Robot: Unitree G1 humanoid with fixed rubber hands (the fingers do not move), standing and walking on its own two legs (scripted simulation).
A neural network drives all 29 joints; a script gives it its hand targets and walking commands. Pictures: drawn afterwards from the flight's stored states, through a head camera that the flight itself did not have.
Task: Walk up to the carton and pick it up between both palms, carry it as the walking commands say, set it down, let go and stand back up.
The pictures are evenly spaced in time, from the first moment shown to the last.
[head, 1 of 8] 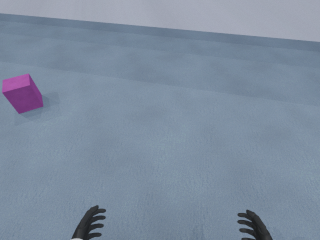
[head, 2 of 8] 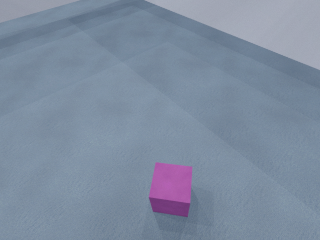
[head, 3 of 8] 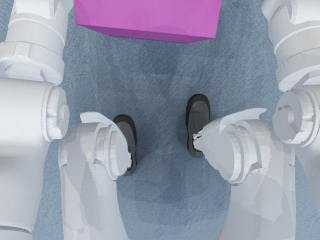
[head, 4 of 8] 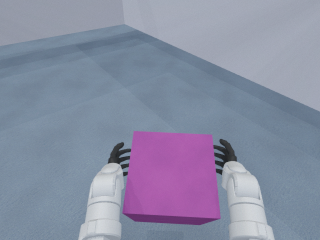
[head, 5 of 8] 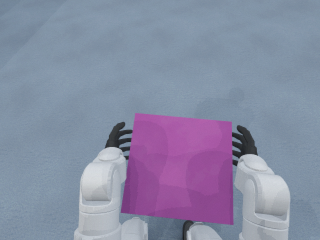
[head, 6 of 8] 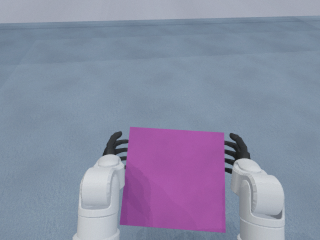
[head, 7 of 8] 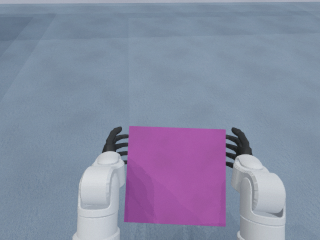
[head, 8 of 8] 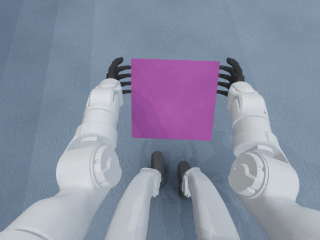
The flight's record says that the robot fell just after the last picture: yes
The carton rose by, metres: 0.66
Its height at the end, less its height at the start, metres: +0.50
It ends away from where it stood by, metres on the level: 3.20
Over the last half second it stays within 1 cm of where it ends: no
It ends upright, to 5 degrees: no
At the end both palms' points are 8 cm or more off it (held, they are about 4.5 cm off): no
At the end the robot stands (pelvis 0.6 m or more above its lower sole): yes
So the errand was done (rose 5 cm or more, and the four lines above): no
